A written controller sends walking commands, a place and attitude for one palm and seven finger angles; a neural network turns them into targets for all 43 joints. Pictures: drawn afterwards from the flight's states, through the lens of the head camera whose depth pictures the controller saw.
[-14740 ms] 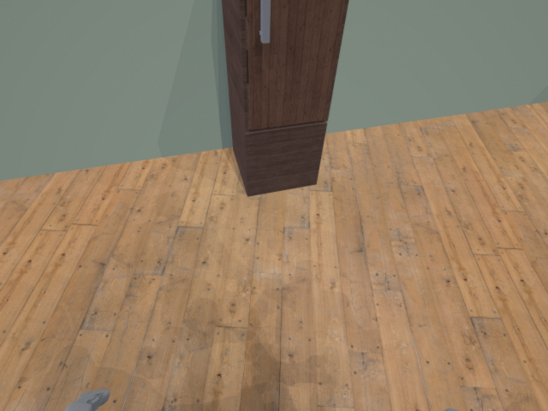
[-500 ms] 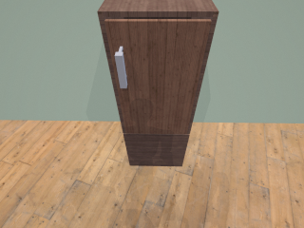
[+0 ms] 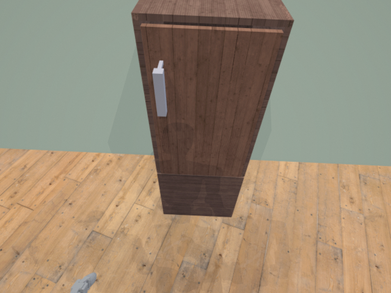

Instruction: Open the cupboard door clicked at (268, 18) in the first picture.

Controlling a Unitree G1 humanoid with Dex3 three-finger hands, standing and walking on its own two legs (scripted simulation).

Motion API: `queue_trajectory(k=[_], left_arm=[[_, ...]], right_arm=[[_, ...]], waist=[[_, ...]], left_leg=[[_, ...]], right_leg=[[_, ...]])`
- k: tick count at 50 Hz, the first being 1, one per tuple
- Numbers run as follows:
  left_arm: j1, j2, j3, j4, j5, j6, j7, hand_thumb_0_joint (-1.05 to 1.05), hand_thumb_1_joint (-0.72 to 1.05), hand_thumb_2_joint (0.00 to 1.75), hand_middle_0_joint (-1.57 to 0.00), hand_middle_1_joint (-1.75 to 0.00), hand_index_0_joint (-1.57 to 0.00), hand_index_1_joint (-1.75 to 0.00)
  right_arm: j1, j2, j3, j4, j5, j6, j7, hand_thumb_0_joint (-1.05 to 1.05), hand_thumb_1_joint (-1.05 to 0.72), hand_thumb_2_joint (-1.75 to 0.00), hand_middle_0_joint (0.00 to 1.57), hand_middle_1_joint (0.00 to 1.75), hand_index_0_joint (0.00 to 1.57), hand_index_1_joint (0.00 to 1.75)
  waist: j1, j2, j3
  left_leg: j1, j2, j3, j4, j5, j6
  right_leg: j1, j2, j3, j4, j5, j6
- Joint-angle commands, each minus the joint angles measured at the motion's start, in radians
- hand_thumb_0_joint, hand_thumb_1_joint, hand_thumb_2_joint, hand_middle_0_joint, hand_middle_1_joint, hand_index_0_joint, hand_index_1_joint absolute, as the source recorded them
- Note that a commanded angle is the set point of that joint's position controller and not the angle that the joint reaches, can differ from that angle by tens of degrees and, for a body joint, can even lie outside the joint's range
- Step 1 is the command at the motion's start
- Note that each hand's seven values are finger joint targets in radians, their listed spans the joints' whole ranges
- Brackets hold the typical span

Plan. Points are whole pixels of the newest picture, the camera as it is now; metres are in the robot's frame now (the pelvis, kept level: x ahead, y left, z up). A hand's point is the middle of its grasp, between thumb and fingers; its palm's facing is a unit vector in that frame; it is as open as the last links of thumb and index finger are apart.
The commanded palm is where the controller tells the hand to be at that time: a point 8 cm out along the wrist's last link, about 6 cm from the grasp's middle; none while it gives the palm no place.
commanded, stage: raise the hand with hooked fingers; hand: left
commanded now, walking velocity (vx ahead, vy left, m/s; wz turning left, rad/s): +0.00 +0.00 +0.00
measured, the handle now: (161, 88) +0.59 +0.13 +0.10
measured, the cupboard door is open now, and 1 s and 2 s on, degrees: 0 0 0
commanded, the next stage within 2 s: move the hooked fingers beside the handle in 2.00 s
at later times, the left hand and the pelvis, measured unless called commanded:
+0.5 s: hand (92, 281) +0.14 +0.19 +0.01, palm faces +0.13 -0.99 -0.10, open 9.7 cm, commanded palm +0.13 +0.25 +0.00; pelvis -0.04 -0.04 -0.07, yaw +4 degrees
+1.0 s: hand (75, 235) +0.21 +0.24 +0.04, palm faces +0.01 -1.00 -0.06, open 12.7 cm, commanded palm +0.18 +0.30 +0.06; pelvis -0.03 -0.01 -0.03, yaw +2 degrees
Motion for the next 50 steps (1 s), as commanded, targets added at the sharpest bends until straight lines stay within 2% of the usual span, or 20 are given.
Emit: queue_trajectory(k=[1,3,4,6,7,9,13,16,18,20,24,27,28,30,33,35,38,42,48,50], left_arm=[[-0.169,0.054,0.033,-0.559,-0.06,-0.137,0.002,0.0,0.76,0.84,-0.21,-0.39,-0.21,-0.39],[0.048,0.03,0.082,-0.363,-0.068,-0.23,-0.069,0.0,0.71,0.82,-0.21,-0.42,-0.21,-0.42],[0.121,-0.018,0.067,-0.288,-0.081,-0.288,-0.121,0.0,0.69,0.81,-0.22,-0.43,-0.22,-0.43],[0.225,-0.019,0.111,-0.223,-0.125,-0.425,-0.249,0.0,0.64,0.79,-0.22,-0.47,-0.22,-0.47],[0.242,0.0,0.128,-0.234,-0.147,-0.49,-0.322,0.0,0.62,0.78,-0.22,-0.48,-0.22,-0.48],[0.202,0.085,0.2,-0.212,-0.179,-0.55,-0.452,0.0,0.57,0.76,-0.22,-0.51,-0.22,-0.51],[-0.016,0.222,0.323,-0.515,-0.234,-0.521,-0.477,0.0,0.48,0.72,-0.23,-0.57,-0.23,-0.57],[-0.169,0.22,0.324,-0.753,-0.247,-0.582,-0.412,0.0,0.41,0.69,-0.24,-0.62,-0.24,-0.62],[-0.309,0.206,0.255,-0.851,-0.235,-0.632,-0.386,0.0,0.36,0.67,-0.24,-0.64,-0.24,-0.64],[-0.295,0.175,0.196,-0.788,-0.224,-0.652,-0.401,0.0,0.32,0.65,-0.24,-0.68,-0.24,-0.68],[-0.324,0.243,0.177,-0.593,-0.229,-0.542,-0.507,0.0,0.22,0.61,-0.25,-0.74,-0.25,-0.74],[-0.269,0.359,0.302,-0.45,-0.246,-0.351,-0.555,0.0,0.15,0.58,-0.25,-0.78,-0.25,-0.78],[-0.239,0.392,0.364,-0.403,-0.269,-0.291,-0.559,0.0,0.13,0.57,-0.25,-0.8,-0.25,-0.8],[-0.218,0.406,0.449,-0.441,-0.325,-0.225,-0.534,0.0,0.08,0.55,-0.26,-0.82,-0.26,-0.82],[-0.197,0.379,0.522,-0.501,-0.372,-0.254,-0.456,0.0,0.01,0.52,-0.26,-0.87,-0.26,-0.87],[-0.189,0.357,0.511,-0.528,-0.35,-0.32,-0.422,0.0,-0.03,0.5,-0.27,-0.9,-0.27,-0.9],[-0.261,0.276,0.372,-0.52,-0.301,-0.383,-0.437,0.0,-0.1,0.47,-0.27,-0.94,-0.27,-0.94],[-0.35,0.311,0.315,-0.469,-0.279,-0.382,-0.508,0.0,-0.2,0.43,-0.28,-1.0,-0.28,-1.0],[-0.476,0.465,0.471,-0.543,-0.297,-0.361,-0.492,0.0,-0.34,0.37,-0.29,-1.1,-0.29,-1.1],[-0.477,0.427,0.459,-0.548,-0.303,-0.358,-0.467,0.0,-0.38,0.35,-0.29,-1.12,-0.29,-1.12]], right_arm=[[-0.127,-0.18,-0.068,-0.276,0.015,-0.15,-0.011,0.0,-0.9,-0.9,0.2,0.3,0.2,0.3],[-0.132,-0.182,-0.083,-0.324,-0.001,-0.151,0.003,0.0,-0.9,-0.9,0.2,0.3,0.2,0.3],[-0.138,-0.174,-0.084,-0.347,-0.009,-0.141,0.017,0.0,-0.9,-0.9,0.2,0.3,0.2,0.3],[-0.178,-0.178,-0.105,-0.392,-0.019,-0.129,0.04,0.0,-0.9,-0.9,0.2,0.3,0.2,0.3],[-0.199,-0.186,-0.113,-0.429,-0.017,-0.128,0.051,0.0,-0.9,-0.9,0.2,0.3,0.2,0.3],[-0.219,-0.208,-0.121,-0.501,-0.008,-0.121,0.067,0.0,-0.9,-0.9,0.2,0.3,0.2,0.3],[-0.213,-0.195,-0.109,-0.6,-0.003,-0.103,0.041,0.0,-0.9,-0.9,0.2,0.3,0.2,0.3],[-0.152,-0.162,-0.095,-0.588,-0.007,-0.102,0.026,0.0,-0.9,-0.9,0.2,0.3,0.2,0.3],[-0.126,-0.169,-0.082,-0.553,-0.015,-0.107,0.011,0.0,-0.9,-0.9,0.2,0.3,0.2,0.3],[-0.118,-0.175,-0.074,-0.515,-0.008,-0.12,-0.004,0.0,-0.9,-0.9,0.2,0.3,0.2,0.3],[-0.129,-0.209,-0.054,-0.492,0.02,-0.139,-0.029,0.0,-0.9,-0.9,0.2,0.3,0.2,0.3],[-0.147,-0.217,-0.044,-0.522,0.034,-0.118,-0.045,0.0,-0.9,-0.9,0.2,0.3,0.2,0.3],[-0.163,-0.212,-0.041,-0.536,0.036,-0.11,-0.048,0.0,-0.9,-0.9,0.2,0.3,0.2,0.3],[-0.178,-0.192,-0.031,-0.566,0.034,-0.093,-0.048,0.0,-0.9,-0.9,0.2,0.3,0.2,0.3],[-0.173,-0.164,-0.027,-0.561,0.024,-0.098,-0.035,0.0,-0.9,-0.9,0.2,0.3,0.2,0.3],[-0.14,-0.167,-0.038,-0.541,0.022,-0.111,-0.024,0.0,-0.9,-0.9,0.2,0.3,0.2,0.3],[-0.119,-0.188,-0.045,-0.521,0.019,-0.13,-0.01,0.0,-0.9,-0.9,0.2,0.3,0.2,0.3],[-0.089,-0.225,-0.05,-0.496,0.034,-0.157,-0.025,0.0,-0.9,-0.9,0.2,0.3,0.2,0.3],[-0.108,-0.229,-0.04,-0.489,0.032,-0.168,-0.047,0.0,-0.9,-0.9,0.2,0.3,0.2,0.3],[-0.121,-0.215,-0.031,-0.493,0.031,-0.167,-0.044,0.0,-0.9,-0.9,0.2,0.3,0.2,0.3]], waist=[[-0.061,0.12,-0.038],[-0.013,-0.037,0.01],[0.005,-0.158,0.011],[0.044,-0.283,-0.031],[0.057,-0.267,-0.068],[0.065,-0.117,-0.118],[0.079,0.091,-0.315],[0.023,0.203,-0.375],[-0.044,0.167,-0.343],[-0.074,0.159,-0.271],[-0.097,0.093,-0.189],[-0.026,0.018,-0.223],[0.015,0.024,-0.25],[0.052,-0.031,-0.317],[0.082,-0.036,-0.328],[0.065,-0.016,-0.313],[0.005,0.023,-0.224],[-0.031,0.043,-0.197],[0.017,0.128,-0.288],[0.019,0.149,-0.264]], left_leg=[[0.022,0.055,-0.114,-0.03,0.22,-0.037],[-0.113,0.033,-0.108,0.047,0.187,-0.033],[-0.175,0.033,-0.104,0.092,0.175,-0.038],[-0.306,0.018,-0.078,0.199,0.132,-0.041],[-0.344,0.008,-0.062,0.242,0.116,-0.044],[-0.374,-0.012,-0.041,0.312,0.106,-0.046],[-0.394,-0.021,-0.026,0.374,0.065,-0.022],[-0.328,0.01,-0.058,0.412,0.076,-0.008],[-0.334,0.024,-0.085,0.451,0.056,0.002],[-0.37,0.035,-0.095,0.465,0.0,0.005],[-0.436,0.036,-0.112,0.453,-0.086,0.011],[-0.466,0.026,-0.094,0.408,-0.08,0.013],[-0.454,0.02,-0.094,0.395,-0.056,0.009],[-0.442,0.013,-0.089,0.379,-0.009,-0.001],[-0.401,0.02,-0.1,0.341,0.074,-0.014],[-0.358,0.024,-0.09,0.305,0.109,-0.015],[-0.315,0.021,-0.084,0.286,0.104,-0.005],[-0.264,0.026,-0.093,0.243,0.019,0.006],[-0.131,0.031,-0.115,0.173,0.081,0.001],[-0.101,0.035,-0.123,0.145,0.086,-0.006]], right_leg=[[-0.177,0.03,-0.082,-0.026,0.123,-0.029],[-0.229,0.048,-0.104,0.011,0.111,-0.03],[-0.283,0.058,-0.12,0.065,0.103,-0.028],[-0.346,0.059,-0.107,0.171,0.129,-0.028],[-0.348,0.054,-0.09,0.208,0.149,-0.03],[-0.341,0.035,-0.05,0.263,0.179,-0.044],[-0.332,0.034,0.01,0.309,0.104,-0.034],[-0.39,0.046,0.024,0.309,0.086,-0.03],[-0.464,0.058,0.031,0.318,0.066,-0.029],[-0.508,0.059,0.046,0.292,-0.009,-0.031],[-0.502,0.055,0.077,0.219,-0.123,-0.019],[-0.364,0.017,0.134,0.133,-0.189,-0.002],[-0.308,0.011,0.14,0.126,-0.174,-0.002],[-0.199,-0.016,0.155,0.112,-0.08,0.023],[-0.144,-0.009,0.119,0.137,0.108,0.03],[-0.174,0.009,0.075,0.157,0.182,0.024],[-0.267,0.033,0.043,0.16,0.179,0.018],[-0.325,0.046,0.015,0.113,0.007,-0.002],[-0.235,0.061,-0.029,0.117,0.063,-0.025],[-0.236,0.062,-0.049,0.113,0.079,-0.028]])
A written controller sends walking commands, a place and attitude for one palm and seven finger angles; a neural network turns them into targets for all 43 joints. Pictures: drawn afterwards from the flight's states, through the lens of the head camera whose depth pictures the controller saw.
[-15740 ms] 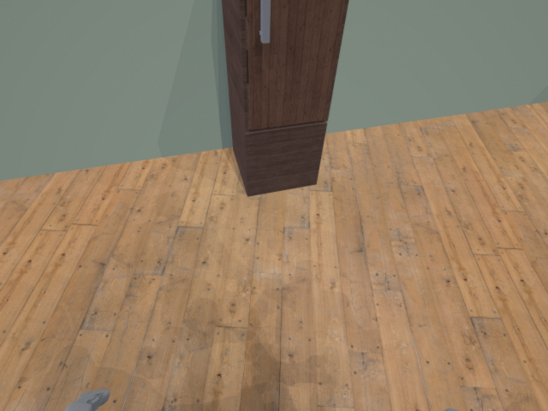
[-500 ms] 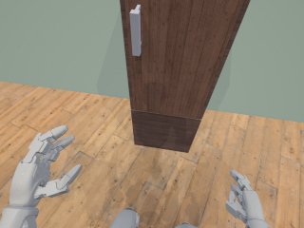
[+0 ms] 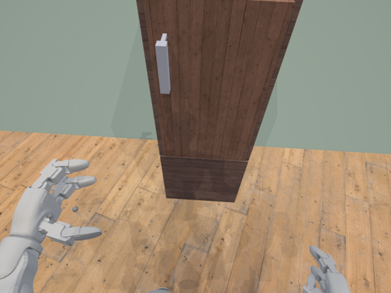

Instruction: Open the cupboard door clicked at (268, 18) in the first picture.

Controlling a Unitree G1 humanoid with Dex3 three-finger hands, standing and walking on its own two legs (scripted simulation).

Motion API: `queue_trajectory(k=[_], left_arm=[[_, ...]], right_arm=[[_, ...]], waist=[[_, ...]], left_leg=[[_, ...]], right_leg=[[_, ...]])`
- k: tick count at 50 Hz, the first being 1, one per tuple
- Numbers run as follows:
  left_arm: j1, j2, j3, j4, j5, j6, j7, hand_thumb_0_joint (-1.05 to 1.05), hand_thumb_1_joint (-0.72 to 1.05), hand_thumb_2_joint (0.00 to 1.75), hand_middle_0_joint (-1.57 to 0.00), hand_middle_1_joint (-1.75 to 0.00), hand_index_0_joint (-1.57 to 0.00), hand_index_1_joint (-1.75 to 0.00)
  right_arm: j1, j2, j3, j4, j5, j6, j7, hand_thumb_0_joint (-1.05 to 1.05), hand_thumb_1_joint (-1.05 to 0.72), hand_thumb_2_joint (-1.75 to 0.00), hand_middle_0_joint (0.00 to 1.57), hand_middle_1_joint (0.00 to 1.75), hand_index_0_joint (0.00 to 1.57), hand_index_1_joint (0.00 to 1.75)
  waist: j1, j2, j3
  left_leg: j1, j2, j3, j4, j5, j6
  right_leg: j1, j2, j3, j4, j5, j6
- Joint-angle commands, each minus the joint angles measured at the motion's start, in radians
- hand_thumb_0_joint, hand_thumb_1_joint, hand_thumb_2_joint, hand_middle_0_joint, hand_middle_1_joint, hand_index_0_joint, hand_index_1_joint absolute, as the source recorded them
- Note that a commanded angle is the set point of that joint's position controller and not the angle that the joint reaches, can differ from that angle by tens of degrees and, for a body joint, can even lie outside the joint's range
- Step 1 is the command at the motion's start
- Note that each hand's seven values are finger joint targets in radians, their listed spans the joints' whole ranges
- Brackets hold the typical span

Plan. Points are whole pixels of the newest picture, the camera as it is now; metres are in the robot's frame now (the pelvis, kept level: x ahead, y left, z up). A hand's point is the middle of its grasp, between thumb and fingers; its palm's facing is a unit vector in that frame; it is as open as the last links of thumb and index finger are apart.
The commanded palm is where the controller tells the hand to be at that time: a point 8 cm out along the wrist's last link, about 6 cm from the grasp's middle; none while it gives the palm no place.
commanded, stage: raise the hand with hooked fingers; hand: left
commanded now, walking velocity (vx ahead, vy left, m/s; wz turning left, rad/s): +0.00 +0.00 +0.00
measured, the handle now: (164, 64) +0.63 +0.12 +0.13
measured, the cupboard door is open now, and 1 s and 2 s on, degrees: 0 0 0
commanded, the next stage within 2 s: move the hooked fingers beside the handle in 1.00 s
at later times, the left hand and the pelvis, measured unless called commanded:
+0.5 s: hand (30, 154) +0.30 +0.30 +0.16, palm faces +0.06 -1.00 -0.05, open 14.0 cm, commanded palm +0.27 +0.34 +0.15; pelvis +0.01 +0.01 +0.02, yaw +1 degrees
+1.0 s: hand (53, 157) +0.30 +0.26 +0.15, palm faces +0.03 -1.00 -0.04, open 14.0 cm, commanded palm +0.27 +0.31 +0.15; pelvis +0.01 -0.01 +0.02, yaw +0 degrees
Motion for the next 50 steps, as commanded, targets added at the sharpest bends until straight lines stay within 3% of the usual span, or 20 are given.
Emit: queue_trajectory(k=[1,3,7,9,12,14,16,19,23,25,27,28,30,33,37,38,43,49,50], left_arm=[[-0.219,0.244,0.176,-0.256,-0.043,-0.069,0.05,0.0,-0.41,0.34,-0.29,-1.14,-0.29,-1.14],[-0.222,0.237,0.168,-0.197,-0.044,-0.029,0.041,0.0,-0.45,0.32,-0.3,-1.17,-0.3,-1.17],[-0.273,0.21,0.101,-0.103,-0.021,0.091,-0.01,0.0,-0.5,0.3,-0.3,-1.2,-0.3,-1.2],[-0.338,0.225,0.093,-0.088,-0.016,0.14,-0.034,0.0,-0.5,0.3,-0.3,-1.2,-0.3,-1.2],[-0.43,0.288,0.147,-0.132,-0.012,0.15,-0.033,0.0,-0.5,0.3,-0.3,-1.2,-0.3,-1.2],[-0.496,0.342,0.194,-0.197,-0.015,0.124,-0.027,0.0,-0.5,0.3,-0.3,-1.2,-0.3,-1.2],[-0.51,0.347,0.207,-0.213,-0.015,0.098,-0.019,0.0,-0.5,0.3,-0.3,-1.2,-0.3,-1.2],[-0.54,0.349,0.21,-0.149,-0.019,0.105,-0.029,0.0,-0.5,0.3,-0.3,-1.2,-0.3,-1.2],[-0.569,0.34,0.185,0.013,-0.015,0.187,-0.072,0.0,-0.5,0.3,-0.3,-1.2,-0.3,-1.2],[-0.606,0.364,0.184,0.023,-0.011,0.218,-0.088,0.0,-0.5,0.3,-0.3,-1.2,-0.3,-1.2],[-0.556,0.341,0.169,0.048,-0.01,0.238,-0.097,0.0,-0.5,0.3,-0.3,-1.2,-0.3,-1.2],[-0.538,0.331,0.165,0.049,-0.015,0.238,-0.104,0.0,-0.5,0.3,-0.3,-1.2,-0.3,-1.2],[-0.535,0.355,0.188,-0.002,-0.018,0.217,-0.099,0.0,-0.5,0.3,-0.3,-1.2,-0.3,-1.2],[-0.558,0.396,0.234,-0.074,-0.027,0.17,-0.076,0.0,-0.5,0.3,-0.3,-1.2,-0.3,-1.2],[-0.572,0.392,0.249,-0.079,-0.017,0.132,-0.042,0.0,-0.5,0.3,-0.3,-1.2,-0.3,-1.2],[-0.581,0.409,0.256,-0.083,-0.013,0.131,-0.038,0.0,-0.5,0.3,-0.3,-1.2,-0.3,-1.2],[-0.572,0.352,0.198,-0.027,-0.011,0.156,-0.062,0.0,-0.5,0.3,-0.3,-1.2,-0.3,-1.2],[-0.574,0.367,0.209,0.01,-0.029,0.163,-0.084,0.0,-0.5,0.3,-0.3,-1.2,-0.3,-1.2],[-0.583,0.365,0.207,0.006,-0.027,0.157,-0.082,0.0,-0.5,0.3,-0.3,-1.2,-0.3,-1.2]], right_arm=[[-0.077,-0.101,-0.027,-0.16,0.004,-0.065,-0.004,0.0,-0.9,-0.9,0.2,0.3,0.2,0.3],[-0.072,-0.108,-0.023,-0.161,0.004,-0.057,0.001,0.0,-0.9,-0.9,0.2,0.3,0.2,0.3],[-0.08,-0.115,-0.019,-0.173,0.018,-0.035,-0.002,0.0,-0.9,-0.9,0.2,0.3,0.2,0.3],[-0.083,-0.118,-0.012,-0.181,0.021,-0.027,-0.005,0.0,-0.9,-0.9,0.2,0.3,0.2,0.3],[-0.086,-0.118,-0.01,-0.188,0.014,-0.022,-0.012,0.0,-0.9,-0.9,0.2,0.3,0.2,0.3],[-0.091,-0.112,-0.003,-0.195,0.007,-0.022,-0.01,0.0,-0.9,-0.9,0.2,0.3,0.2,0.3],[-0.085,-0.105,0.001,-0.185,0.002,-0.026,-0.009,0.0,-0.9,-0.9,0.2,0.3,0.2,0.3],[-0.092,-0.107,0.006,-0.166,0.003,-0.021,-0.01,0.0,-0.9,-0.9,0.2,0.3,0.2,0.3],[-0.092,-0.117,0.006,-0.16,0.015,-0.007,-0.02,0.0,-0.9,-0.9,0.2,0.3,0.2,0.3],[-0.098,-0.119,0.004,-0.166,0.021,-0.001,-0.024,0.0,-0.9,-0.9,0.2,0.3,0.2,0.3],[-0.093,-0.12,0.002,-0.178,0.02,0.003,-0.02,0.0,-0.9,-0.9,0.2,0.3,0.2,0.3],[-0.089,-0.12,0.002,-0.186,0.019,0.004,-0.015,0.0,-0.9,-0.9,0.2,0.3,0.2,0.3],[-0.092,-0.12,-0.002,-0.194,0.016,0.005,-0.008,0.0,-0.9,-0.9,0.2,0.3,0.2,0.3],[-0.089,-0.117,-0.002,-0.196,0.007,0.004,0.001,0.0,-0.9,-0.9,0.2,0.3,0.2,0.3],[-0.084,-0.11,-0.006,-0.183,0.007,0.002,-0.003,0.0,-0.9,-0.9,0.2,0.3,0.2,0.3],[-0.079,-0.112,-0.005,-0.181,0.004,0.002,-0.003,0.0,-0.9,-0.9,0.2,0.3,0.2,0.3],[-0.083,-0.11,-0.005,-0.174,0.014,0.004,-0.014,0.0,-0.9,-0.9,0.2,0.3,0.2,0.3],[-0.092,-0.113,-0.007,-0.174,0.018,0.003,-0.02,0.0,-0.9,-0.9,0.2,0.3,0.2,0.3],[-0.095,-0.111,-0.005,-0.174,0.017,0.002,-0.02,0.0,-0.9,-0.9,0.2,0.3,0.2,0.3]], waist=[[0.03,0.125,-0.197],[0.028,0.09,-0.174],[0.016,0.089,-0.116],[0.014,0.083,-0.098],[0.013,0.033,-0.164],[0.026,0.084,-0.222],[0.026,0.114,-0.254],[0.021,0.121,-0.206],[0.021,0.089,-0.14],[0.019,0.102,-0.153],[0.026,0.071,-0.166],[0.031,0.038,-0.167],[0.035,0.046,-0.201],[0.043,0.066,-0.217],[0.033,0.112,-0.196],[0.037,0.104,-0.194],[0.022,0.1,-0.168],[0.019,0.019,-0.163],[0.022,0.039,-0.164]], left_leg=[[0.243,-0.008,-0.069,-0.193,0.197,-0.005],[0.245,-0.008,-0.074,-0.203,0.23,-0.006],[0.245,-0.003,-0.078,-0.237,0.204,-0.01],[0.252,-0.004,-0.082,-0.249,0.203,-0.01],[0.3,-0.003,-0.091,-0.252,0.238,-0.005],[0.359,-0.003,-0.098,-0.258,0.301,-0.014],[0.408,0.002,-0.1,-0.26,0.362,-0.021],[0.395,0.0,-0.096,-0.272,0.35,-0.024],[0.353,-0.008,-0.095,-0.298,0.282,-0.018],[0.362,-0.011,-0.09,-0.303,0.263,-0.013],[0.357,-0.013,-0.09,-0.301,0.283,-0.01],[0.355,-0.015,-0.088,-0.298,0.3,-0.009],[0.372,-0.015,-0.083,-0.294,0.329,-0.007],[0.388,-0.015,-0.079,-0.295,0.343,-0.01],[0.39,-0.016,-0.065,-0.302,0.319,-0.007],[0.387,-0.018,-0.063,-0.3,0.321,-0.006],[0.377,-0.023,-0.046,-0.294,0.294,0.004],[0.343,-0.028,-0.037,-0.282,0.264,0.01],[0.345,-0.028,-0.036,-0.282,0.261,0.009]], right_leg=[[0.054,0.031,-0.001,-0.136,0.168,-0.02],[0.071,0.038,-0.009,-0.143,0.212,-0.022],[0.058,0.034,-0.013,-0.175,0.208,-0.017],[0.07,0.035,-0.013,-0.191,0.211,-0.02],[0.095,0.037,-0.013,-0.2,0.231,-0.019],[0.122,0.043,-0.012,-0.198,0.262,-0.027],[0.132,0.042,-0.011,-0.203,0.29,-0.027],[0.137,0.043,-0.012,-0.223,0.292,-0.028],[0.137,0.04,-0.012,-0.255,0.259,-0.029],[0.137,0.033,-0.007,-0.267,0.251,-0.027],[0.147,0.032,-0.008,-0.267,0.266,-0.027],[0.167,0.039,-0.009,-0.268,0.284,-0.03],[0.175,0.037,-0.005,-0.262,0.311,-0.028],[0.189,0.045,-0.002,-0.262,0.319,-0.031],[0.179,0.038,0.004,-0.271,0.306,-0.027],[0.19,0.043,0.007,-0.273,0.311,-0.03],[0.188,0.035,0.021,-0.288,0.321,-0.025],[0.189,0.027,0.038,-0.295,0.32,-0.011],[0.185,0.027,0.036,-0.293,0.313,-0.012]])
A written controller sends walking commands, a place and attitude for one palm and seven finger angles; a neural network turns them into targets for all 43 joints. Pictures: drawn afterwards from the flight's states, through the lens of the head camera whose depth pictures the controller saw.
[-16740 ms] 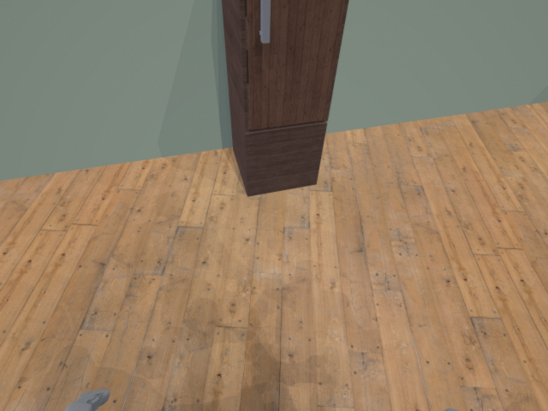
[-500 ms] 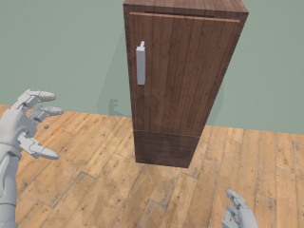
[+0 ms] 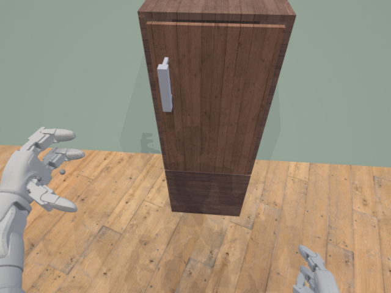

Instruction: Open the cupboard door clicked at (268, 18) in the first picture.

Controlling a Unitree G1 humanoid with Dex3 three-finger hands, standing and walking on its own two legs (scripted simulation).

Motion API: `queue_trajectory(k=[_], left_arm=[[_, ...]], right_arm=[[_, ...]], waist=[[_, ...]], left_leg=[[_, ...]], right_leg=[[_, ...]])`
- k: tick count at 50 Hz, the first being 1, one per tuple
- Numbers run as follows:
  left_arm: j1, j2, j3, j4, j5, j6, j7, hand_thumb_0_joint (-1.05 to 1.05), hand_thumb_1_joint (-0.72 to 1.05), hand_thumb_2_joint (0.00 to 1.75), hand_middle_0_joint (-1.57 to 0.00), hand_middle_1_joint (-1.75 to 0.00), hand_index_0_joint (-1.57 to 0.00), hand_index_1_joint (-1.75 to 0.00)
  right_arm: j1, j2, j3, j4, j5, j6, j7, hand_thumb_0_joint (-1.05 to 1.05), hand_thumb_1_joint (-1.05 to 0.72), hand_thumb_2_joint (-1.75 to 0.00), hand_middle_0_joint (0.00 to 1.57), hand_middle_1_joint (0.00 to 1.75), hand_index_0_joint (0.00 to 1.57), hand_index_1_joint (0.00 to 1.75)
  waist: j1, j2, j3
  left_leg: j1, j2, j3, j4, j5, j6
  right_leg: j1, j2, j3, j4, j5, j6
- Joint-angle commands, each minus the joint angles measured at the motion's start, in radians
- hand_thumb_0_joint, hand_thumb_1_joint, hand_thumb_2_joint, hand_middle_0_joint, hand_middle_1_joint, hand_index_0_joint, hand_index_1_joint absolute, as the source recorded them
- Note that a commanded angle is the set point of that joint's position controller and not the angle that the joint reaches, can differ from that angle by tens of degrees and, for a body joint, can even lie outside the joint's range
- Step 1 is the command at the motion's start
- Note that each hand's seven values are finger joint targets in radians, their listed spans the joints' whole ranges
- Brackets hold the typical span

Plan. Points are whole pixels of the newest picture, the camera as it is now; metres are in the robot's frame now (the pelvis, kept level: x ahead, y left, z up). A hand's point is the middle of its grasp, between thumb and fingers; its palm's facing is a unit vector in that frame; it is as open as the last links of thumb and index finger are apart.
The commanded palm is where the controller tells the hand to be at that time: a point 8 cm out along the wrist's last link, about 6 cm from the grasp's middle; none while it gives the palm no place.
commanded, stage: move the hooked fingers beside the handle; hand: left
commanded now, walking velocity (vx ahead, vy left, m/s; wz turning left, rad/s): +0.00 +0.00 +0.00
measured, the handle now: (166, 84) +0.62 +0.13 +0.11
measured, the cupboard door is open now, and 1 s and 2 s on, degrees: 0 0 0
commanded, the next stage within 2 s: none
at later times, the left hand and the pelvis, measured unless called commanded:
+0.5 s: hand (88, 148) +0.35 +0.25 +0.13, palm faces -0.01 -1.00 -0.01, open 14.0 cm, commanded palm +0.33 +0.30 +0.12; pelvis +0.00 -0.01 +0.00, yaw -1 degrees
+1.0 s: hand (104, 124) +0.43 +0.24 +0.12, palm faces -0.02 -1.00 +0.01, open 14.0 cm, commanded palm +0.41 +0.29 +0.12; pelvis +0.00 +0.02 -0.01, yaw -1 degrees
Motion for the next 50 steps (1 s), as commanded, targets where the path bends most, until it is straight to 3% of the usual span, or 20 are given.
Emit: queue_trajectory(k=[1,5,6,8,11,15,20,23,28,30,32,33,34,37,41,43,47,48,49,50], left_arm=[[-0.273,0.278,0.099,-0.195,-0.028,-0.069,-0.001,0.0,-0.5,0.3,-0.3,-1.2,-0.3,-1.2],[-0.268,0.274,0.101,-0.189,-0.029,-0.083,0.006,0.0,-0.5,0.3,-0.3,-1.2,-0.3,-1.2],[-0.304,0.279,0.095,-0.176,-0.024,-0.084,0.008,0.0,-0.5,0.3,-0.3,-1.2,-0.3,-1.2],[-0.416,0.285,0.073,-0.152,-0.014,-0.09,0.013,0.0,-0.5,0.3,-0.3,-1.2,-0.3,-1.2],[-0.483,0.279,0.052,-0.112,-0.001,-0.101,0.017,0.0,-0.5,0.3,-0.3,-1.2,-0.3,-1.2],[-0.53,0.31,0.062,-0.018,0.008,-0.107,0.011,0.0,-0.5,0.3,-0.3,-1.2,-0.3,-1.2],[-0.548,0.297,0.041,0.052,0.021,-0.106,0.012,0.0,-0.5,0.3,-0.3,-1.2,-0.3,-1.2],[-0.568,0.315,0.058,0.076,0.023,-0.113,0.028,0.0,-0.5,0.3,-0.3,-1.2,-0.3,-1.2],[-0.625,0.334,0.073,0.102,0.036,-0.133,0.055,0.0,-0.5,0.3,-0.3,-1.2,-0.3,-1.2],[-0.657,0.344,0.077,0.106,0.052,-0.147,0.063,0.0,-0.5,0.3,-0.3,-1.2,-0.3,-1.2],[-0.705,0.303,0.031,0.092,0.064,-0.159,0.067,0.0,-0.5,0.3,-0.3,-1.2,-0.3,-1.2],[-0.741,0.284,0.006,0.106,0.06,-0.158,0.066,0.0,-0.5,0.3,-0.3,-1.2,-0.3,-1.2],[-0.752,0.308,0.026,0.132,0.065,-0.159,0.069,0.0,-0.5,0.3,-0.3,-1.2,-0.3,-1.2],[-0.798,0.297,0.006,0.187,0.077,-0.158,0.074,0.0,-0.5,0.3,-0.3,-1.2,-0.3,-1.2],[-0.865,0.284,-0.014,0.24,0.09,-0.165,0.088,0.0,-0.5,0.3,-0.3,-1.2,-0.3,-1.2],[-0.896,0.317,0.01,0.294,0.097,-0.172,0.101,0.0,-0.5,0.3,-0.3,-1.2,-0.3,-1.2],[-0.972,0.273,-0.041,0.297,0.123,-0.202,0.121,0.0,-0.5,0.3,-0.3,-1.2,-0.3,-1.2],[-0.976,0.269,-0.036,0.31,0.121,-0.207,0.126,0.0,-0.5,0.3,-0.3,-1.2,-0.3,-1.2],[-0.993,0.287,-0.028,0.314,0.128,-0.212,0.131,0.0,-0.5,0.3,-0.3,-1.2,-0.3,-1.2],[-1.002,0.275,-0.037,0.361,0.13,-0.21,0.135,0.0,-0.5,0.3,-0.3,-1.2,-0.3,-1.2]], right_arm=[[-0.079,-0.129,-0.059,-0.152,0.006,-0.061,-0.012,0.0,-0.9,-0.9,0.2,0.3,0.2,0.3],[-0.083,-0.124,-0.059,-0.151,0.006,-0.062,-0.008,0.0,-0.9,-0.9,0.2,0.3,0.2,0.3],[-0.085,-0.125,-0.056,-0.145,0.007,-0.061,-0.01,0.0,-0.9,-0.9,0.2,0.3,0.2,0.3],[-0.082,-0.127,-0.053,-0.131,0.008,-0.057,-0.016,0.0,-0.9,-0.9,0.2,0.3,0.2,0.3],[-0.07,-0.127,-0.056,-0.121,0.01,-0.058,-0.023,0.0,-0.9,-0.9,0.2,0.3,0.2,0.3],[-0.052,-0.134,-0.057,-0.104,0.01,-0.05,-0.023,0.0,-0.9,-0.9,0.2,0.3,0.2,0.3],[-0.042,-0.133,-0.058,-0.112,0.01,-0.036,-0.011,0.0,-0.9,-0.9,0.2,0.3,0.2,0.3],[-0.027,-0.14,-0.063,-0.117,0.007,-0.024,-0.003,0.0,-0.9,-0.9,0.2,0.3,0.2,0.3],[-0.001,-0.146,-0.069,-0.118,0.004,0.0,0.005,0.0,-0.9,-0.9,0.2,0.3,0.2,0.3],[0.013,-0.146,-0.074,-0.111,0.004,0.009,0.006,0.0,-0.9,-0.9,0.2,0.3,0.2,0.3],[0.024,-0.144,-0.076,-0.106,0.003,0.014,0.008,0.0,-0.9,-0.9,0.2,0.3,0.2,0.3],[0.031,-0.147,-0.073,-0.102,0.003,0.017,0.008,0.0,-0.9,-0.9,0.2,0.3,0.2,0.3],[0.039,-0.15,-0.078,-0.093,0.002,0.02,0.007,0.0,-0.9,-0.9,0.2,0.3,0.2,0.3],[0.061,-0.157,-0.08,-0.078,0.0,0.033,0.006,0.0,-0.9,-0.9,0.2,0.3,0.2,0.3],[0.079,-0.159,-0.08,-0.068,-0.003,0.045,0.011,0.0,-0.9,-0.9,0.2,0.3,0.2,0.3],[0.096,-0.167,-0.079,-0.059,-0.009,0.056,0.014,0.0,-0.9,-0.9,0.2,0.3,0.2,0.3],[0.112,-0.163,-0.083,-0.058,-0.012,0.068,0.026,0.0,-0.9,-0.9,0.2,0.3,0.2,0.3],[0.122,-0.164,-0.085,-0.055,-0.015,0.071,0.029,0.0,-0.9,-0.9,0.2,0.3,0.2,0.3],[0.124,-0.167,-0.087,-0.054,-0.014,0.075,0.032,0.0,-0.9,-0.9,0.2,0.3,0.2,0.3],[0.131,-0.168,-0.084,-0.046,-0.015,0.081,0.033,0.0,-0.9,-0.9,0.2,0.3,0.2,0.3]], waist=[[0.001,0.008,-0.189],[0.002,-0.003,-0.192],[-0.004,0.029,-0.176],[-0.022,0.031,-0.15],[-0.036,0.026,-0.185],[-0.036,-0.013,-0.213],[-0.02,0.042,-0.237],[-0.014,-0.005,-0.251],[-0.02,-0.028,-0.268],[-0.027,0.021,-0.288],[-0.042,0.077,-0.29],[-0.055,0.036,-0.282],[-0.054,0.047,-0.277],[-0.069,0.013,-0.281],[-0.073,0.057,-0.299],[-0.073,0.012,-0.294],[-0.086,0.079,-0.342],[-0.084,0.058,-0.353],[-0.089,0.077,-0.359],[-0.097,0.055,-0.335]], left_leg=[[0.133,-0.029,-0.034,-0.069,0.176,0.025],[0.12,-0.031,-0.025,-0.057,0.178,0.027],[0.113,-0.031,-0.023,-0.055,0.163,0.026],[0.105,-0.031,-0.025,-0.05,0.139,0.025],[0.109,-0.031,-0.026,-0.045,0.126,0.028],[0.084,-0.029,-0.025,-0.029,0.139,0.028],[0.085,-0.033,-0.023,-0.028,0.167,0.026],[0.074,-0.031,-0.023,-0.024,0.186,0.027],[0.063,-0.028,-0.017,-0.022,0.193,0.031],[0.08,-0.027,-0.015,-0.021,0.204,0.03],[0.119,-0.024,-0.022,-0.021,0.218,0.028],[0.112,-0.023,-0.025,-0.016,0.216,0.03],[0.112,-0.019,-0.027,-0.018,0.212,0.029],[0.109,-0.017,-0.036,-0.02,0.205,0.029],[0.134,-0.013,-0.051,-0.018,0.224,0.021],[0.109,-0.011,-0.057,-0.014,0.222,0.021],[0.166,-0.002,-0.069,-0.006,0.282,0.01],[0.17,-0.002,-0.073,0.002,0.3,0.01],[0.176,0.002,-0.073,0.003,0.291,0.009],[0.16,0.002,-0.075,0.001,0.274,0.009]], right_leg=[[-0.015,0.016,0.042,-0.087,0.233,0.002],[-0.003,0.01,0.061,-0.087,0.251,0.01],[-0.021,0.008,0.066,-0.089,0.234,0.009],[-0.04,0.01,0.074,-0.095,0.198,0.009],[-0.041,0.002,0.083,-0.096,0.183,0.014],[-0.021,-0.003,0.096,-0.084,0.209,0.017],[-0.025,0.0,0.08,-0.061,0.253,0.008],[-0.014,0.006,0.075,-0.049,0.274,0.008],[-0.015,0.009,0.075,-0.035,0.291,0.011],[-0.026,0.01,0.071,-0.03,0.299,0.008],[-0.066,0.016,0.058,-0.028,0.29,0.0],[-0.069,0.02,0.057,-0.026,0.287,0.0],[-0.083,0.02,0.055,-0.029,0.281,0.0],[-0.102,0.021,0.046,-0.028,0.264,0.0],[-0.134,0.022,0.037,-0.018,0.25,-0.007],[-0.13,0.026,0.033,-0.011,0.242,-0.009],[-0.172,0.026,0.027,0.006,0.253,-0.009],[-0.169,0.03,0.025,0.012,0.26,-0.012],[-0.187,0.03,0.028,0.01,0.249,-0.009],[-0.199,0.031,0.026,0.008,0.238,-0.009]])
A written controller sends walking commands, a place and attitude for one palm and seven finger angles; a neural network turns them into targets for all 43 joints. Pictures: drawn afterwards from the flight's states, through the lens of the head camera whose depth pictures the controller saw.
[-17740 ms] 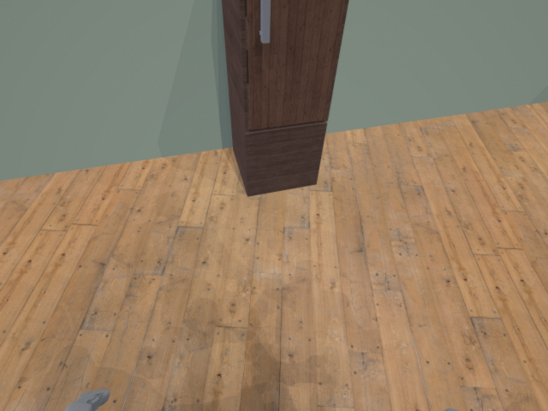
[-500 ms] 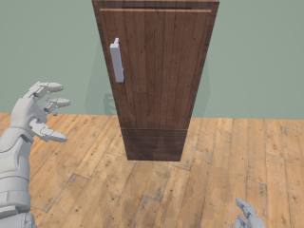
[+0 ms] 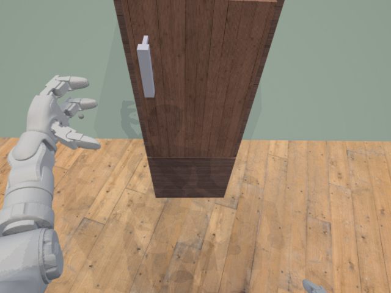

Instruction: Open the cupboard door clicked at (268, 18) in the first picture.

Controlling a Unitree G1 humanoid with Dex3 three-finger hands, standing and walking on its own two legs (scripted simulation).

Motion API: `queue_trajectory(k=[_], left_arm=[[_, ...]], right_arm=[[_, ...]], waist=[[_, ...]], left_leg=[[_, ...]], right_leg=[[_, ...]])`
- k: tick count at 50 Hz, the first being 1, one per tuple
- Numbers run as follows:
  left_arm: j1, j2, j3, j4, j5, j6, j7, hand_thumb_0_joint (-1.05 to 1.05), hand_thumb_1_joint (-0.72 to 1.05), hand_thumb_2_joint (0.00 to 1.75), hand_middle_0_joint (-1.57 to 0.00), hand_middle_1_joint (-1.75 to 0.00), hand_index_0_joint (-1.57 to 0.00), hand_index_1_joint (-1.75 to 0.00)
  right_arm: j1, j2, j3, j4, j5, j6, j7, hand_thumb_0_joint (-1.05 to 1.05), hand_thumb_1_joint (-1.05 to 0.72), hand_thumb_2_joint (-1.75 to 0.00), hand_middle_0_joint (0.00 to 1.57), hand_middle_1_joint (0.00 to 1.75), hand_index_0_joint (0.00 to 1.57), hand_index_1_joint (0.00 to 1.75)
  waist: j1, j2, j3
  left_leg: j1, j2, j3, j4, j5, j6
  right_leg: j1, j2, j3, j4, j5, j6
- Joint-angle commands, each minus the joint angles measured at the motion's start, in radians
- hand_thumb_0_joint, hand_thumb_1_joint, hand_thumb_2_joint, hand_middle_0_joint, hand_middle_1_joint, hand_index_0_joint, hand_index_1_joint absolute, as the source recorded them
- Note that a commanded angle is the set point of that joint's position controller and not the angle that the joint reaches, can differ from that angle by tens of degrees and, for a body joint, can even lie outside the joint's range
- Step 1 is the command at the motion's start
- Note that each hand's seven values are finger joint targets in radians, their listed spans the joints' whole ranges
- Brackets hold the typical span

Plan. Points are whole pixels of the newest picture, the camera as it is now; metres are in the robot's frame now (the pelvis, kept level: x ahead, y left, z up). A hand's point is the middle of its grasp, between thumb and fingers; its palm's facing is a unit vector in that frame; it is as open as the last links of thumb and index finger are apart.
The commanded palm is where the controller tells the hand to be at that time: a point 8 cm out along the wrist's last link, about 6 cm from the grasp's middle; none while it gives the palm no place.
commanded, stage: move the hooked fingers beside the handle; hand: left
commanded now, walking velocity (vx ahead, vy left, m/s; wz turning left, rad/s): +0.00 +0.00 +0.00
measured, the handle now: (147, 67) +0.62 +0.13 +0.12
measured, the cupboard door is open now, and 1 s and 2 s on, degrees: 0 0 0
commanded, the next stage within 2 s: slide the fingers in behind the handle in 1.50 s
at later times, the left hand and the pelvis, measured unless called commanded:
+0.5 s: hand (109, 88) +0.52 +0.20 +0.13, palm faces +0.01 -1.00 +0.00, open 14.0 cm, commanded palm +0.50 +0.25 +0.12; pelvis +0.00 +0.00 -0.01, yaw -1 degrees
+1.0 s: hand (107, 81) +0.55 +0.21 +0.12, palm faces +0.02 -1.00 +0.00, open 14.0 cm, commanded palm +0.53 +0.25 +0.12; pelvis +0.02 -0.01 -0.01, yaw -3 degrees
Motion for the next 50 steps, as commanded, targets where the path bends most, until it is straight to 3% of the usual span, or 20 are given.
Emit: queue_trajectory(k=[1,4,5,8,13,17,18,22,26,27,28,33,35,37,39,43,44,48,49,50], left_arm=[[-0.491,0.266,0.047,-0.135,-0.004,-0.08,0.018,0.0,-0.5,0.3,-0.3,-1.2,-0.3,-1.2],[-0.521,0.301,0.066,-0.076,0.01,-0.086,0.024,0.0,-0.5,0.3,-0.3,-1.2,-0.3,-1.2],[-0.57,0.265,0.026,-0.073,0.017,-0.091,0.025,0.0,-0.5,0.3,-0.3,-1.2,-0.3,-1.2],[-0.642,0.261,0.015,-0.069,0.037,-0.123,0.04,0.0,-0.5,0.3,-0.3,-1.2,-0.3,-1.2],[-0.705,0.301,0.052,0.056,0.039,-0.145,0.057,0.0,-0.5,0.3,-0.3,-1.2,-0.3,-1.2],[-0.793,0.327,0.031,0.147,0.088,-0.135,0.065,0.0,-0.5,0.3,-0.3,-1.2,-0.3,-1.2],[-0.803,0.37,0.062,0.16,0.099,-0.14,0.073,0.0,-0.5,0.3,-0.3,-1.2,-0.3,-1.2],[-0.881,0.37,0.052,0.165,0.105,-0.163,0.082,0.0,-0.5,0.3,-0.3,-1.2,-0.3,-1.2],[-0.893,0.48,0.128,0.194,0.118,-0.167,0.081,0.0,-0.5,0.3,-0.3,-1.2,-0.3,-1.2],[-0.888,0.466,0.115,0.211,0.122,-0.158,0.08,0.0,-0.5,0.3,-0.3,-1.2,-0.3,-1.2],[-0.866,0.509,0.146,0.23,0.129,-0.153,0.08,0.0,-0.5,0.3,-0.3,-1.2,-0.3,-1.2],[-0.891,0.49,0.099,0.269,0.157,-0.123,0.073,0.0,-0.5,0.3,-0.3,-1.2,-0.3,-1.2],[-0.95,0.503,0.098,0.25,0.153,-0.123,0.069,0.0,-0.5,0.3,-0.3,-1.2,-0.3,-1.2],[-0.909,0.551,0.149,0.251,0.144,-0.127,0.062,0.0,-0.5,0.3,-0.3,-1.2,-0.3,-1.2],[-0.876,0.539,0.146,0.228,0.139,-0.133,0.05,0.0,-0.5,0.3,-0.3,-1.2,-0.3,-1.2],[-0.811,0.533,0.153,0.207,0.134,-0.128,0.033,0.0,-0.5,0.3,-0.3,-1.2,-0.3,-1.2],[-0.786,0.563,0.178,0.207,0.134,-0.125,0.03,0.0,-0.5,0.3,-0.3,-1.2,-0.3,-1.2],[-0.798,0.522,0.158,0.098,0.115,-0.141,0.023,0.0,-0.5,0.3,-0.3,-1.2,-0.3,-1.2],[-0.818,0.476,0.124,0.085,0.111,-0.144,0.024,0.0,-0.5,0.3,-0.3,-1.2,-0.3,-1.2],[-0.813,0.479,0.135,0.085,0.107,-0.148,0.028,0.0,-0.5,0.3,-0.3,-1.2,-0.3,-1.2]], right_arm=[[0.061,-0.171,-0.071,-0.081,0.001,-0.021,-0.003,0.0,-0.9,-0.9,0.2,0.3,0.2,0.3],[0.078,-0.176,-0.07,-0.079,-0.001,-0.003,-0.001,0.0,-0.9,-0.9,0.2,0.3,0.2,0.3],[0.079,-0.172,-0.069,-0.076,-0.001,0.001,0.001,0.0,-0.9,-0.9,0.2,0.3,0.2,0.3],[0.102,-0.172,-0.073,-0.063,-0.009,0.008,0.007,0.0,-0.9,-0.9,0.2,0.3,0.2,0.3],[0.144,-0.186,-0.076,-0.033,-0.016,0.026,0.008,0.0,-0.9,-0.9,0.2,0.3,0.2,0.3],[0.173,-0.191,-0.073,-0.017,-0.021,0.037,0.012,0.0,-0.9,-0.9,0.2,0.3,0.2,0.3],[0.183,-0.194,-0.074,-0.015,-0.025,0.043,0.011,0.0,-0.9,-0.9,0.2,0.3,0.2,0.3],[0.213,-0.194,-0.075,-0.009,-0.033,0.049,0.017,0.0,-0.9,-0.9,0.2,0.3,0.2,0.3],[0.249,-0.2,-0.076,-0.011,-0.038,0.067,0.019,0.0,-0.9,-0.9,0.2,0.3,0.2,0.3],[0.255,-0.197,-0.073,-0.014,-0.039,0.073,0.022,0.0,-0.9,-0.9,0.2,0.3,0.2,0.3],[0.269,-0.2,-0.072,-0.016,-0.042,0.08,0.022,0.0,-0.9,-0.9,0.2,0.3,0.2,0.3],[0.292,-0.201,-0.072,-0.028,-0.043,0.113,0.026,0.0,-0.9,-0.9,0.2,0.3,0.2,0.3],[0.307,-0.205,-0.075,-0.025,-0.045,0.118,0.025,0.0,-0.9,-0.9,0.2,0.3,0.2,0.3],[0.323,-0.209,-0.077,-0.029,-0.049,0.122,0.026,0.0,-0.9,-0.9,0.2,0.3,0.2,0.3],[0.325,-0.204,-0.076,-0.035,-0.049,0.128,0.028,0.0,-0.9,-0.9,0.2,0.3,0.2,0.3],[0.325,-0.202,-0.079,-0.046,-0.048,0.142,0.035,0.0,-0.9,-0.9,0.2,0.3,0.2,0.3],[0.323,-0.204,-0.081,-0.052,-0.046,0.147,0.034,0.0,-0.9,-0.9,0.2,0.3,0.2,0.3],[0.307,-0.196,-0.086,-0.065,-0.043,0.156,0.036,0.0,-0.9,-0.9,0.2,0.3,0.2,0.3],[0.299,-0.19,-0.086,-0.059,-0.042,0.157,0.038,0.0,-0.9,-0.9,0.2,0.3,0.2,0.3],[0.301,-0.19,-0.089,-0.051,-0.043,0.158,0.037,0.0,-0.9,-0.9,0.2,0.3,0.2,0.3]], waist=[[-0.016,0.061,-0.312],[-0.016,0.055,-0.318],[-0.033,0.089,-0.316],[-0.043,0.137,-0.34],[-0.065,0.047,-0.364],[-0.093,0.105,-0.331],[-0.09,0.097,-0.343],[-0.116,0.109,-0.409],[-0.102,0.13,-0.501],[-0.111,0.116,-0.486],[-0.098,0.101,-0.48],[-0.133,0.125,-0.419],[-0.15,0.128,-0.441],[-0.13,0.107,-0.48],[-0.12,0.149,-0.523],[-0.104,0.143,-0.517],[-0.093,0.131,-0.522],[-0.088,0.191,-0.544],[-0.103,0.213,-0.536],[-0.103,0.189,-0.519]], left_leg=[[0.29,0.01,-0.1,-0.07,0.294,-0.013],[0.261,0.009,-0.092,-0.063,0.304,-0.011],[0.269,0.009,-0.09,-0.06,0.295,-0.012],[0.313,0.017,-0.111,-0.048,0.32,-0.019],[0.263,0.018,-0.11,-0.032,0.3,-0.013],[0.211,0.014,-0.105,-0.02,0.244,-0.009],[0.204,0.014,-0.106,-0.01,0.253,-0.006],[0.219,0.019,-0.105,0.012,0.274,-0.005],[0.198,0.013,-0.086,0.042,0.358,0.0],[0.182,0.011,-0.08,0.044,0.358,0.004],[0.151,0.01,-0.078,0.049,0.372,0.007],[0.112,0.011,-0.064,0.06,0.361,0.012],[0.119,0.014,-0.068,0.061,0.356,0.013],[0.113,0.014,-0.065,0.064,0.379,0.013],[0.147,0.013,-0.06,0.071,0.432,0.011],[0.15,0.012,-0.051,0.073,0.461,0.015],[0.134,0.011,-0.047,0.07,0.457,0.015],[0.211,0.014,-0.052,0.071,0.514,0.012],[0.239,0.016,-0.054,0.073,0.519,0.011],[0.246,0.022,-0.063,0.075,0.526,0.01]], right_leg=[[-0.044,0.04,-0.001,-0.055,0.25,-0.031],[-0.036,0.039,0.004,-0.048,0.267,-0.03],[-0.063,0.038,0.004,-0.047,0.254,-0.027],[-0.11,0.043,-0.001,-0.035,0.227,-0.033],[-0.104,0.049,0.003,-0.028,0.232,-0.027],[-0.161,0.044,0.01,-0.024,0.196,-0.023],[-0.154,0.046,0.012,-0.018,0.203,-0.024],[-0.171,0.051,0.016,-0.009,0.216,-0.017],[-0.1,0.053,0.03,0.01,0.322,-0.013],[-0.096,0.054,0.03,0.007,0.336,-0.01],[-0.069,0.056,0.031,0.013,0.362,-0.012],[-0.107,0.059,0.034,0.003,0.372,-0.009],[-0.111,0.062,0.037,0.001,0.372,-0.004],[-0.07,0.063,0.039,0.004,0.405,-0.005],[-0.064,0.064,0.039,0.015,0.451,-0.008],[-0.04,0.069,0.035,0.016,0.496,-0.009],[-0.024,0.067,0.035,0.015,0.502,-0.007],[-0.038,0.071,0.029,0.016,0.518,-0.014],[-0.069,0.072,0.027,0.009,0.503,-0.011],[-0.084,0.074,0.021,0.009,0.487,-0.012]])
